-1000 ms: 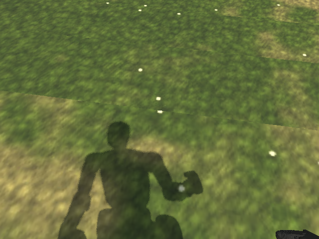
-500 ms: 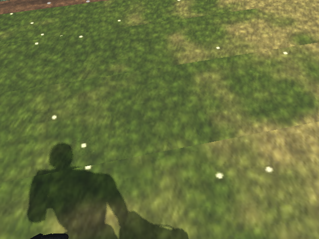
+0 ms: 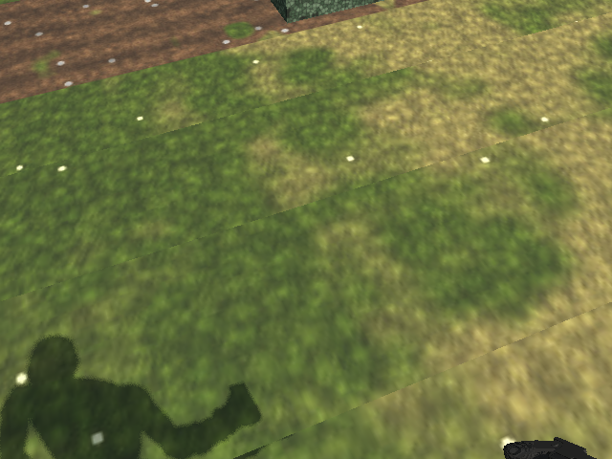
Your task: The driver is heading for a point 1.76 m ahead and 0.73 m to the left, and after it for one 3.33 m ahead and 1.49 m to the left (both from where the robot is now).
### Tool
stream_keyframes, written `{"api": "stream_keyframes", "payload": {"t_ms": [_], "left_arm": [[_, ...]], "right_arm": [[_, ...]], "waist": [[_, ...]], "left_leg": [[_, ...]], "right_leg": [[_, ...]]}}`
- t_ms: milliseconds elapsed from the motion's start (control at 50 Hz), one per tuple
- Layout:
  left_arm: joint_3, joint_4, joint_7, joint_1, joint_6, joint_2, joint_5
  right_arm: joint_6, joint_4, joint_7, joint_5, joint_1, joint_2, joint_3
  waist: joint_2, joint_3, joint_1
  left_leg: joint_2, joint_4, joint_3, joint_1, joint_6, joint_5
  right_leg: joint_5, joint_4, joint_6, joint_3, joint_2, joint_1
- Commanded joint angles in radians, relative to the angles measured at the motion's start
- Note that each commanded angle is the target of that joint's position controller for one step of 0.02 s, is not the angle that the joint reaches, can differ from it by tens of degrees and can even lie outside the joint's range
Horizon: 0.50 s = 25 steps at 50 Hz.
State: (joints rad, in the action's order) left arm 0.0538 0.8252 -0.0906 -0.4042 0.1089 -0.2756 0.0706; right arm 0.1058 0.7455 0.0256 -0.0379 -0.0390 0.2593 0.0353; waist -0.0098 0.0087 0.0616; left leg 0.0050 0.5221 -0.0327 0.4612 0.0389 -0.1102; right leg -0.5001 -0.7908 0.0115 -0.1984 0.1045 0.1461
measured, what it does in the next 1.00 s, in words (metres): walks ahead, turning left: right foot, then left foot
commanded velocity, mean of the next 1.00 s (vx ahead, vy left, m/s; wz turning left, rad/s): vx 0.08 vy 0.00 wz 0.40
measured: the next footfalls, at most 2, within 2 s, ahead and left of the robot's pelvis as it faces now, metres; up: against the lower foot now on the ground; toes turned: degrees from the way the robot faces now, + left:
right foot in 0.32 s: +0.18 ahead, -0.10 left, +0.00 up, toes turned +6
left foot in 0.74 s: +0.12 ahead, +0.16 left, +0.00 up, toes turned +25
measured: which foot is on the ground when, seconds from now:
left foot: down 0.00-0.34, up 0.36-0.72, down 0.74-1.00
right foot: up 0.00-0.30, down 0.32-0.76, up 0.78-1.00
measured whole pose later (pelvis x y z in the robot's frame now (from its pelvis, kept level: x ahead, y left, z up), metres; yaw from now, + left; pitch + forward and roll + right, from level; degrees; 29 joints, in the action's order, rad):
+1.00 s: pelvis +0.12 +0.08 +0.03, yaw +29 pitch +3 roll -1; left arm 0.05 0.71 0.03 -0.18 0.06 -0.32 0.05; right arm 0.11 0.67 0.05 -0.03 -0.25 0.33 -0.09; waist -0.01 -0.01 0.00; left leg -0.07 0.30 0.07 0.20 0.08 -0.14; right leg -0.38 -0.98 -0.09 -0.02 -0.03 0.51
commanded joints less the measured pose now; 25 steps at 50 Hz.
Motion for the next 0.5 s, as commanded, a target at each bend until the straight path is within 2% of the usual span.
{"api": "stream_keyframes", "payload": {"t_ms": [20,40,60,80,100,120,140,160,180,200,220,260,300,320,340,360,380,400,420,440,460,480,500], "left_arm": [[0.019,-0.126,0.027,0.037,0.006,-0.078,-0.026],[0.02,-0.131,0.053,0.076,-0.007,-0.099,-0.011],[0.012,-0.124,0.068,0.057,-0.012,-0.085,0.019],[-0.006,-0.127,0.066,0.078,-0.014,-0.054,0.036],[-0.017,-0.127,0.064,0.086,-0.019,-0.031,0.033],[-0.021,-0.11,0.056,0.054,-0.027,-0.027,0.016],[-0.021,-0.104,0.049,0.051,-0.037,-0.041,-0.012],[-0.021,-0.102,0.043,0.064,-0.047,-0.065,-0.03],[-0.02,-0.099,0.043,0.059,-0.055,-0.087,-0.034],[-0.016,-0.099,0.051,0.057,-0.057,-0.111,-0.03],[-0.012,-0.109,0.065,0.08,-0.054,-0.129,-0.024],[-0.01,-0.134,0.089,0.14,-0.042,-0.138,-0.026],[-0.008,-0.158,0.101,0.174,-0.03,-0.148,-0.044],[-0.004,-0.174,0.105,0.183,-0.023,-0.161,-0.054],[0.008,-0.198,0.114,0.169,-0.013,-0.201,-0.063],[0.03,-0.221,0.118,0.166,-0.005,-0.26,-0.062],[0.034,-0.206,0.126,0.129,0.002,-0.227,-0.034],[0.03,-0.208,0.133,0.144,0.007,-0.202,-0.035],[0.024,-0.226,0.135,0.203,0.006,-0.167,-0.04],[0.014,-0.241,0.135,0.247,0.005,-0.14,-0.049],[0.018,-0.256,0.141,0.274,0.004,-0.139,-0.049],[0.022,-0.268,0.147,0.286,0.0,-0.15,-0.041],[0.03,-0.272,0.152,0.28,-0.004,-0.164,-0.034]], "right_arm": [[0.007,0.082,0.005,-0.011,-0.429,0.236,-0.09],[0.005,0.052,0.0,0.007,-0.274,0.17,-0.074],[0.002,0.029,-0.003,0.02,-0.195,0.095,-0.049],[0.003,0.01,-0.003,0.025,-0.141,0.048,-0.038],[0.007,-0.004,0.0,0.028,-0.111,0.041,-0.038],[0.016,-0.018,0.007,0.027,-0.073,0.082,-0.055],[0.024,-0.033,0.016,0.022,-0.053,0.175,-0.094],[0.025,-0.041,0.028,0.011,-0.061,0.244,-0.126],[0.023,-0.054,0.039,0.001,-0.069,0.27,-0.145],[0.02,-0.062,0.047,-0.004,-0.087,0.269,-0.154],[0.018,-0.065,0.049,-0.001,-0.111,0.256,-0.157],[0.015,-0.071,0.044,0.009,-0.125,0.205,-0.148],[0.013,-0.072,0.038,0.009,-0.125,0.163,-0.134],[0.009,-0.065,0.039,0.006,-0.15,0.147,-0.126],[0.002,-0.067,0.039,0.005,-0.185,0.121,-0.115],[0.007,-0.095,0.028,-0.005,-0.239,0.068,-0.096],[0.004,-0.09,0.019,-0.035,-0.17,0.134,-0.115],[-0.007,-0.075,0.007,-0.041,-0.182,0.148,-0.118],[-0.016,-0.056,-0.008,-0.043,-0.216,0.165,-0.127],[-0.021,-0.056,-0.016,-0.046,-0.23,0.162,-0.128],[-0.024,-0.058,-0.01,-0.049,-0.223,0.146,-0.123],[-0.027,-0.059,0.003,-0.045,-0.225,0.123,-0.117],[-0.031,-0.061,0.02,-0.033,-0.219,0.111,-0.113]], "waist": [[-0.065,0.226,-0.167],[-0.02,0.131,-0.104],[-0.048,0.142,-0.049],[-0.06,0.131,-0.023],[-0.057,0.145,0.0],[-0.03,0.151,0.032],[-0.045,0.129,0.031],[-0.06,0.114,0.01],[-0.062,0.106,-0.002],[-0.054,0.097,-0.015],[-0.048,0.088,-0.029],[-0.057,0.086,-0.044],[-0.054,0.087,-0.044],[-0.042,0.098,-0.048],[0.004,0.143,-0.05],[0.216,0.201,-0.061],[0.161,0.118,-0.008],[0.094,0.117,-0.03],[0.086,0.092,-0.064],[0.108,0.073,-0.087],[0.104,0.064,-0.091],[0.092,0.071,-0.095],[0.084,0.069,-0.086]], "left_leg": [[0.399,-0.144,0.493,-0.783,0.336,0.629],[0.35,-0.177,0.383,-0.587,0.288,0.65],[0.298,-0.195,0.314,-0.493,0.276,0.784],[0.26,-0.206,0.275,-0.41,0.256,0.851],[0.214,-0.211,0.239,-0.352,0.234,0.834],[0.161,-0.211,0.173,-0.249,0.21,0.794],[0.112,-0.229,0.119,-0.144,0.218,0.74],[0.107,-0.237,0.133,-0.116,0.241,0.67],[0.136,-0.241,0.182,-0.12,0.264,0.57],[0.176,-0.243,0.246,-0.13,0.284,0.453],[0.208,-0.242,0.304,-0.146,0.3,0.354],[0.237,-0.227,0.385,-0.183,0.302,0.224],[0.212,-0.194,0.399,-0.194,0.259,0.171],[0.179,-0.162,0.383,-0.196,0.216,0.14],[0.114,-0.083,0.328,-0.15,0.141,0.035],[-0.052,0.042,0.148,0.053,0.026,-0.279],[-0.04,0.273,0.1,0.148,-0.033,-0.481],[-0.003,0.397,0.106,0.139,-0.042,-0.469],[0.013,0.479,0.093,0.121,-0.059,-0.439],[0.019,0.51,0.092,0.101,-0.073,-0.394],[0.017,0.56,0.063,0.08,-0.083,-0.354],[0.018,0.554,0.036,0.056,-0.089,-0.316],[0.023,0.509,0.017,0.048,-0.099,-0.278]], "right_leg": [[-0.114,-0.559,-0.049,0.056,-0.005,0.6],[-0.048,-0.516,-0.052,0.082,-0.088,0.566],[-0.024,-0.406,-0.058,0.074,-0.146,0.488],[-0.03,-0.318,-0.083,0.091,-0.188,0.424],[-0.039,-0.218,-0.114,0.111,-0.207,0.346],[0.001,-0.09,-0.144,0.148,-0.205,0.225],[0.056,0.009,-0.165,0.215,-0.164,0.128],[0.097,0.049,-0.169,0.248,-0.126,0.106],[0.125,0.071,-0.154,0.246,-0.115,0.119],[0.183,0.098,-0.126,0.231,-0.12,0.134],[0.216,0.129,-0.093,0.209,-0.132,0.154],[0.259,0.201,-0.028,0.18,-0.147,0.159],[0.349,0.32,0.042,0.177,-0.147,0.106],[0.461,0.385,0.099,0.163,-0.176,0.059],[0.661,0.426,0.212,0.082,-0.281,-0.042],[0.782,0.515,0.447,-0.184,-0.509,-0.216],[0.761,0.575,0.46,-0.23,-0.571,-0.206],[0.704,0.586,0.386,-0.135,-0.524,-0.18],[0.673,0.596,0.327,-0.049,-0.476,-0.136],[0.676,0.611,0.296,0.016,-0.445,-0.099],[0.697,0.618,0.277,0.078,-0.421,-0.069],[0.706,0.623,0.261,0.139,-0.39,-0.059],[0.704,0.624,0.245,0.19,-0.366,-0.068]]}}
